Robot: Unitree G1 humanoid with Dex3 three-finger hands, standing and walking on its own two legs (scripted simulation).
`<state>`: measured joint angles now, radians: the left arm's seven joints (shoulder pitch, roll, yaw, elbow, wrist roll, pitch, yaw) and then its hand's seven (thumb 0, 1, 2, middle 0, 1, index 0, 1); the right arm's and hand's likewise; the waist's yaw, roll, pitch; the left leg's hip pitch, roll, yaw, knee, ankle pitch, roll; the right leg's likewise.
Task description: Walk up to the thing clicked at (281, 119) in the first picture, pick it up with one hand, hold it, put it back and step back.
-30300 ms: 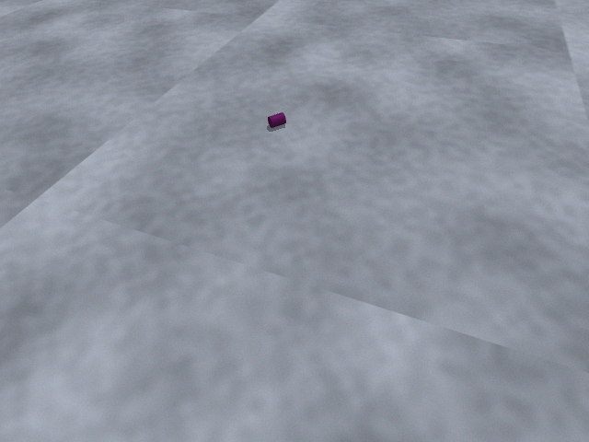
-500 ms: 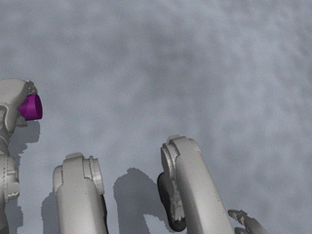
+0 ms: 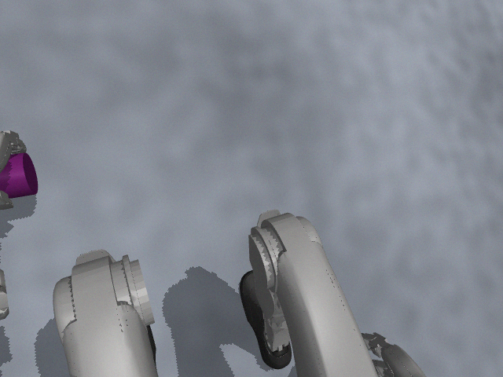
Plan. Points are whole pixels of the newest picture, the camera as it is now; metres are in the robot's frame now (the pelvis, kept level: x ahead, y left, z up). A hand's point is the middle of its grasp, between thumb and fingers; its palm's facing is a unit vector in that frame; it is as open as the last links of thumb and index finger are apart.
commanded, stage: rest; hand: left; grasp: from above
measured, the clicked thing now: out of the picture +0.45 +0.33 -0.23
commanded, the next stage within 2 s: open in 1.10 s
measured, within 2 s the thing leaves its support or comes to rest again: rests again in 1.50 s
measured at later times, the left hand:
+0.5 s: hand (3, 181) +0.45 +0.32 -0.23, palm faces -0.46 -0.09 -0.88, open 9.4 cm
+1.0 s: hand (7, 181) +0.45 +0.32 -0.24, palm faces -0.46 -0.09 -0.88, open 9.4 cm
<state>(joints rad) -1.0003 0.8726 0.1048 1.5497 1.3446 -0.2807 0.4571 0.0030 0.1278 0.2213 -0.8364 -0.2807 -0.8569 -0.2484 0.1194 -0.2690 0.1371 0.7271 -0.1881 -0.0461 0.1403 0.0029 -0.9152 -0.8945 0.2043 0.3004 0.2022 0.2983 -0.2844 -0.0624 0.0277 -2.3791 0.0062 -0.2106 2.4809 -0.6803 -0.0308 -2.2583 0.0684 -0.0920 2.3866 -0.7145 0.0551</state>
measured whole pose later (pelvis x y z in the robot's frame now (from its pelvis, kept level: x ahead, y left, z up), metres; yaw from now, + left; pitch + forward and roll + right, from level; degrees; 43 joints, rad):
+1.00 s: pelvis +0.00 +0.01 -0.01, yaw -4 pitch +28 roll -13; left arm -1.02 0.99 0.10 1.68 1.34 -0.29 0.57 0.00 0.14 0.18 -0.86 -0.24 -0.88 -0.21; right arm 0.07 -0.31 0.26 0.68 -0.25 -0.14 0.19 0.00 -0.91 -0.90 0.20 0.30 0.20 0.30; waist -0.34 -0.13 0.11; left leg -2.36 0.02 -0.27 2.55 -0.70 -0.03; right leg -2.23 0.10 -0.14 2.40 -0.70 0.07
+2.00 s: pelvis +0.00 +0.01 -0.01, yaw -4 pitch +28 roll -14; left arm -1.01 1.03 0.09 1.66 1.31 -0.28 0.55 0.00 -0.28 0.80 -0.27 -0.81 -0.28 -0.80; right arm 0.05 -0.33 0.29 0.65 -0.25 -0.17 0.21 0.00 -0.91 -0.90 0.20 0.30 0.20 0.30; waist -0.35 -0.14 0.14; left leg -2.36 0.02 -0.29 2.55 -0.70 -0.02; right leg -2.21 0.10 -0.15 2.39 -0.70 0.07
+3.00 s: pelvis -0.02 +0.00 +0.03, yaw +2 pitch +31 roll -10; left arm -0.99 0.84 0.02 1.40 1.22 -0.25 0.23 0.01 -0.43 0.95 -0.14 -0.95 -0.14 -0.94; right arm 0.15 -0.33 0.13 0.66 -0.12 0.00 0.12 0.00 -0.91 -0.89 0.20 0.30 0.20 0.30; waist -0.24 -0.03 -0.02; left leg -2.29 0.01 -0.18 2.34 -0.61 -0.02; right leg -2.17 0.04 -0.08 2.26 -0.65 0.05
